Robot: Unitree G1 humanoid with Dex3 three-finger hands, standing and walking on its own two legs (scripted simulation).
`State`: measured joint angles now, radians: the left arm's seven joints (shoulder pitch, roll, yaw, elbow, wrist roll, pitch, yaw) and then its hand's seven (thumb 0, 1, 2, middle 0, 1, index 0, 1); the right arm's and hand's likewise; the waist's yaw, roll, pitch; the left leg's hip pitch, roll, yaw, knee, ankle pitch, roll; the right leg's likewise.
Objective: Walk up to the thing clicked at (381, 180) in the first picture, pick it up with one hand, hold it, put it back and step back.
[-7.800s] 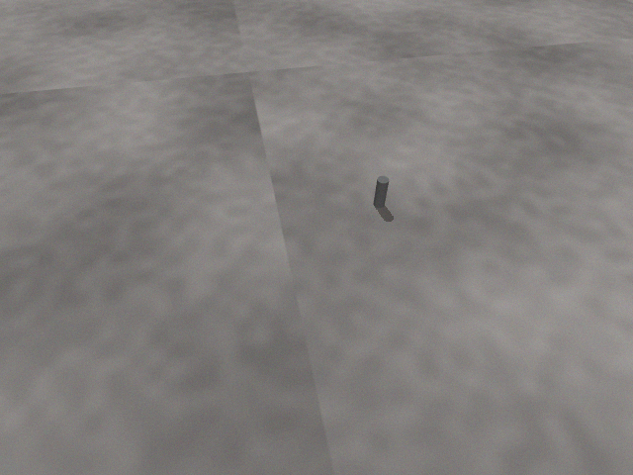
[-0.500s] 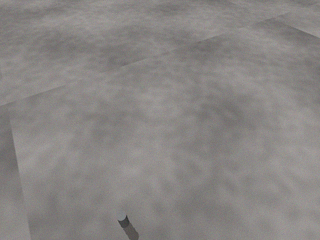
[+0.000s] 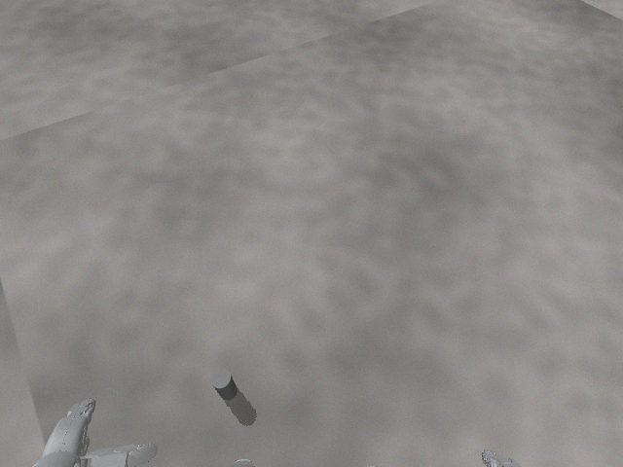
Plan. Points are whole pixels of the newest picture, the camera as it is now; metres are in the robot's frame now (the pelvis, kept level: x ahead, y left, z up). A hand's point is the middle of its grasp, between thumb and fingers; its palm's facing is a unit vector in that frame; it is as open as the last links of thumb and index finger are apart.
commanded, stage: go down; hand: left
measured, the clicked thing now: (224, 384) +0.38 +0.23 -0.67
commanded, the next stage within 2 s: none
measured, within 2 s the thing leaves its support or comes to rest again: neither
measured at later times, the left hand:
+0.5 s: hand (97, 466) +0.16 +0.32 -0.21, palm faces +0.16 -0.94 -0.29, open 17.4 cm
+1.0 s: hand (101, 415) +0.24 +0.37 -0.30, palm faces +0.20 -0.95 -0.22, open 17.3 cm
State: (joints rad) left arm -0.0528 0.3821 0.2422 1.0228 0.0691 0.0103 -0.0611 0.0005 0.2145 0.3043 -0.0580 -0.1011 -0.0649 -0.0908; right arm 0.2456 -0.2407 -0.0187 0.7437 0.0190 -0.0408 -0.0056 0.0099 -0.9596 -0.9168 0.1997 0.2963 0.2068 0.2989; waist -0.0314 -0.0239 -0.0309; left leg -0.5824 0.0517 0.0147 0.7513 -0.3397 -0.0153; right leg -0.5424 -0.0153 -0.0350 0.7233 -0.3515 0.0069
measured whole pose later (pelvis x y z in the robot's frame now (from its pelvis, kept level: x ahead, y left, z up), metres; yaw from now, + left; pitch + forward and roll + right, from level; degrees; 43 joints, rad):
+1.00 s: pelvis -0.07 +0.00 -0.25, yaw -2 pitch +32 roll -4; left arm -0.25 0.65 0.68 0.89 -0.15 -0.34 -0.51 -0.02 -0.54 0.09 -0.06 -0.12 -0.06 -0.12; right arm 0.12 -0.30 0.03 0.68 -0.03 -0.17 -0.03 0.01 -0.89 -0.90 0.20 0.30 0.21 0.30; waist -0.01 -0.03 -0.15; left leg -1.80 0.06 -0.08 1.88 -0.65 -0.03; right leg -1.74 -0.02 -0.07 1.85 -0.68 -0.01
